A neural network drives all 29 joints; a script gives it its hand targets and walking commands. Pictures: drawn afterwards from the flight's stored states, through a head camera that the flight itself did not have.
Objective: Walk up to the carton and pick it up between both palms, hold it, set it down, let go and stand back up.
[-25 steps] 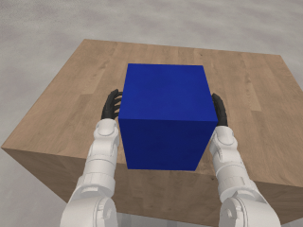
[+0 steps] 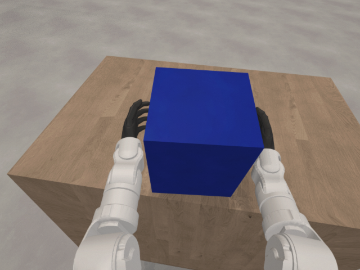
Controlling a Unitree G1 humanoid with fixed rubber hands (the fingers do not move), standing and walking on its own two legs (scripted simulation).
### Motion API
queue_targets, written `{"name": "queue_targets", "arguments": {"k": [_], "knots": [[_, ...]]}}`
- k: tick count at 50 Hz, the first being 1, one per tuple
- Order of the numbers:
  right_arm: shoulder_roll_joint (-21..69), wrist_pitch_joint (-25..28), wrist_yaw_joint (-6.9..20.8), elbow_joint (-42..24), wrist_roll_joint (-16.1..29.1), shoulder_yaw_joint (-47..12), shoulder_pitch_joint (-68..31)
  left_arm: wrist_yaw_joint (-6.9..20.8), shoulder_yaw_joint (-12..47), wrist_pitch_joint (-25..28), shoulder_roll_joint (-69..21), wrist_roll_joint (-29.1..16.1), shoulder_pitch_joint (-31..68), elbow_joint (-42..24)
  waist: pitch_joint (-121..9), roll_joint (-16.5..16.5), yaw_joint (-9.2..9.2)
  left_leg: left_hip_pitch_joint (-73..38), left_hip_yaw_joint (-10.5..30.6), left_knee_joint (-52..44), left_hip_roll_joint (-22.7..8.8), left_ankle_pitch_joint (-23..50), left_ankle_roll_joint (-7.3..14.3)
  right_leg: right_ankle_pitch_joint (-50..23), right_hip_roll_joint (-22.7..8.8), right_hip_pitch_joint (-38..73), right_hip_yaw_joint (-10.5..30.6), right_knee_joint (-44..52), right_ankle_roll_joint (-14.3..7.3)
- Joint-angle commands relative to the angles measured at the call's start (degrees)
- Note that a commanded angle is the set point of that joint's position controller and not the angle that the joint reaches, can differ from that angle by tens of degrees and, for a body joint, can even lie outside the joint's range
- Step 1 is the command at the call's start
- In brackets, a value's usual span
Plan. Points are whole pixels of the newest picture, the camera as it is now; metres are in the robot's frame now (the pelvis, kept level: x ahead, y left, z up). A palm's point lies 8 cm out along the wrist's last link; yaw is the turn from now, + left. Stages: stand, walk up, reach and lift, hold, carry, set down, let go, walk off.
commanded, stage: reach and lift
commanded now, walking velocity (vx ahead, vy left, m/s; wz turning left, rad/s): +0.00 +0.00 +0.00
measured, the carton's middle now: (196, 137) +0.41 -0.05 +0.08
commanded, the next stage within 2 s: none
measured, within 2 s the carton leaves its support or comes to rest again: neither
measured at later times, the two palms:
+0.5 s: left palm (133, 142) +0.39 +0.10 +0.09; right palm (263, 153) +0.35 -0.19 +0.09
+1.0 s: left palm (111, 123) +0.38 +0.14 +0.16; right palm (256, 130) +0.36 -0.16 +0.15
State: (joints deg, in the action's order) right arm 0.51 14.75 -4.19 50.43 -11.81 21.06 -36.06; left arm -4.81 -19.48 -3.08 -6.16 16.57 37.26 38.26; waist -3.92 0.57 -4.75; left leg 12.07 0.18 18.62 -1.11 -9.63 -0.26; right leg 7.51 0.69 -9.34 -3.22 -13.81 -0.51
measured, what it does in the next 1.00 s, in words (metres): stands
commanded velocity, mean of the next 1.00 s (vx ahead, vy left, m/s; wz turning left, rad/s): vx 0.00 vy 0.00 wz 0.00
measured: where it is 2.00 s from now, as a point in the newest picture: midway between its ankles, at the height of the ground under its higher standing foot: outside the picture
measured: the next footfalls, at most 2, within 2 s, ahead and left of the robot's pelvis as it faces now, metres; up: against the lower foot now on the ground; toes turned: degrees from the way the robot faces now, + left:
none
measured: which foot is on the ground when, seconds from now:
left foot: down 0.00-1.00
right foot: down 0.00-1.00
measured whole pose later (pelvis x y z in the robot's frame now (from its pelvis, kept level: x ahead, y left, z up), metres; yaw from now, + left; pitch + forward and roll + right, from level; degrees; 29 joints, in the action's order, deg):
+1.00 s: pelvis -0.01 +0.00 +0.00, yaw +1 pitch -6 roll -1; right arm -1.5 -1.1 -9.2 46.8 6.5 7.2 -40.5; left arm -3.1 -16.3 -24.4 -0.9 15.1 39.2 25.2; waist 1.0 4.4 -6.2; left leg 3.8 0.2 21.2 -0.9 -11.5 0.1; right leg 9.3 0.2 -0.6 -4.4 -15.8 -0.2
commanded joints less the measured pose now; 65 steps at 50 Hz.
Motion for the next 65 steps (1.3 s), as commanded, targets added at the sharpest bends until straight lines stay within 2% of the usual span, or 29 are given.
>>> {"name": "queue_targets", "arguments": {"k": [1,7,10,12,14,17,21,24,26,29,33,35,38,43,46,48,51,54,58,61,65], "knots": [[27.74,8.56,4.81,-8.96,-4.82,-19.37,-43.22,7.14,19.37,6.64,-29.80,2.02,43.27,-6.07,-32.22,2.12,-0.43,-6.75,-4.07,-2.02,1.34,16.64,-1.21,-38.93,-0.43,20.68,-2.93,-5.61,3.97],[24.69,9.84,5.16,-2.11,-9.18,-10.45,-43.74,8.31,12.70,6.83,-25.77,5.73,45.48,-0.05,-22.15,1.63,0.81,-5.40,-6.60,-6.38,0.63,3.27,0.08,-17.52,-1.26,14.79,-3.71,-1.41,3.00],[23.39,9.24,5.75,-0.60,-10.12,-7.46,-44.97,8.13,11.25,5.36,-24.87,6.11,46.59,1.26,-21.42,1.29,1.36,-6.38,-7.41,-7.12,0.43,-0.10,0.36,-9.21,-1.26,11.67,-3.83,-0.08,2.30],[23.13,8.68,6.17,-0.70,-10.23,-6.90,-46.73,7.82,11.30,4.38,-24.71,5.83,47.86,1.73,-23.30,0.95,1.87,-6.97,-7.83,-6.96,0.39,-0.91,0.37,-6.21,-1.13,10.33,-3.80,0.13,1.89],[22.98,8.04,6.62,-1.46,-9.68,-7.10,-48.97,7.14,12.60,3.37,-24.99,4.70,49.59,1.11,-27.13,0.36,1.75,-8.70,-7.71,-6.21,0.28,0.01,0.21,-5.84,-0.79,8.93,-3.95,-0.05,1.56],[22.95,8.25,7.28,-4.43,-8.02,-9.26,-52.41,5.55,16.66,3.36,-26.66,1.56,52.39,-1.34,-37.94,-0.75,1.76,-12.35,-7.23,-3.48,0.12,5.52,-0.68,-9.59,-0.06,7.50,-4.09,-1.28,1.14],[24.64,8.96,7.79,-8.25,-3.85,-16.25,-54.31,2.90,23.33,5.06,-29.95,-2.95,53.63,-5.28,-52.14,-1.86,2.21,-16.64,-5.55,1.66,-0.05,18.40,-2.18,-20.83,1.18,7.60,-3.80,-3.90,0.87],[25.68,8.28,7.57,-9.59,-0.83,-21.64,-54.06,1.55,27.31,6.31,-31.37,-5.23,54.36,-7.91,-56.85,-2.02,2.29,-16.13,-4.13,4.35,0.08,24.09,-2.75,-27.93,1.64,8.98,-2.95,-5.81,0.97],[26.75,7.07,7.16,-10.42,0.95,-24.52,-53.49,1.40,28.82,6.35,-32.04,-6.57,54.65,-9.12,-56.16,-1.09,1.89,-14.41,-3.27,4.76,0.32,24.29,-2.60,-30.69,1.63,10.46,-2.38,-6.64,1.35],[28.13,4.33,6.23,-10.23,3.42,-27.30,-52.81,2.07,29.06,5.21,-32.31,-7.20,54.96,-10.09,-50.62,0.31,1.42,-11.30,-2.64,3.60,0.99,20.88,-1.71,-31.65,1.33,13.03,-1.57,-7.06,2.15],[28.92,-0.83,4.09,-8.81,7.68,-29.86,-50.59,4.19,26.90,0.10,-30.69,-6.04,51.42,-9.85,-38.00,2.51,0.64,-9.43,-2.25,1.64,2.08,17.04,-0.20,-32.88,0.82,17.09,0.03,-6.54,3.57],[28.79,-3.87,2.84,-8.44,9.85,-30.28,-49.40,6.06,24.35,-3.56,-28.81,-4.65,48.45,-9.50,-30.49,3.60,0.45,-8.05,-2.38,-0.06,2.78,13.68,0.86,-31.86,0.26,19.73,0.77,-5.97,4.48],[28.40,-7.27,1.59,-9.99,12.88,-30.24,-50.10,8.66,22.22,-8.46,-26.48,-4.16,47.21,-11.62,-24.68,3.47,0.46,-7.52,-2.68,-1.44,3.58,11.83,1.47,-30.41,-0.18,21.87,1.20,-5.49,5.34],[26.79,-9.73,0.89,-15.78,15.65,-29.63,-51.22,10.64,23.23,-14.51,-26.89,-3.97,44.49,-15.65,-23.11,0.08,-0.84,-14.25,-2.10,0.10,4.09,17.13,-0.44,-28.66,0.79,19.88,-0.52,-4.08,4.95],[25.96,-10.90,0.70,-20.58,17.52,-30.59,-52.83,10.24,28.06,-17.22,-29.17,-5.82,44.82,-20.83,-25.16,-2.80,-2.46,-19.75,-1.01,2.58,3.85,23.07,-2.53,-27.50,1.87,15.37,-2.17,-3.60,4.01],[26.32,-11.70,0.68,-24.58,19.17,-32.67,-54.27,9.42,32.04,-18.63,-30.92,-7.52,44.98,-24.36,-27.47,-3.62,-3.04,-22.61,-0.10,4.38,3.54,27.12,-3.43,-27.25,2.49,12.97,-2.55,-3.59,3.34],[27.30,-13.52,0.79,-31.14,21.55,-36.21,-58.45,7.79,37.92,-19.97,-32.55,-10.77,48.64,-31.20,-32.59,-4.21,-3.33,-23.64,1.43,5.76,3.02,30.00,-3.75,-25.82,2.85,10.89,-2.55,-3.97,2.77],[27.78,-15.66,1.14,-34.97,22.82,-38.30,-60.23,6.22,40.68,-21.11,-32.87,-12.75,50.38,-33.75,-35.01,-4.09,-3.03,-24.07,2.40,5.90,2.21,29.44,-3.50,-22.26,2.87,8.58,-2.40,-3.91,2.20],[27.48,-19.07,1.86,-32.69,22.74,-36.84,-61.29,5.23,39.50,-23.13,-32.02,-13.39,53.01,-31.71,-32.97,-3.69,-2.27,-22.79,2.63,4.20,1.45,22.13,-2.76,-13.29,2.57,5.21,-2.17,-2.93,1.67],[27.32,-21.17,2.57,-27.20,22.39,-33.91,-61.95,5.20,36.60,-24.98,-31.44,-12.89,54.20,-27.60,-30.29,-4.08,-1.56,-21.68,2.30,2.39,0.86,15.91,-2.08,-6.61,2.41,3.12,-2.00,-2.09,1.13],[27.34,-23.06,3.02,-22.09,23.18,-31.50,-63.03,5.38,33.58,-27.03,-31.28,-12.58,54.99,-23.43,-29.20,-4.81,-1.20,-21.91,1.81,1.99,0.78,14.92,-1.93,-5.34,2.58,3.31,-1.63,-1.86,1.12]]}}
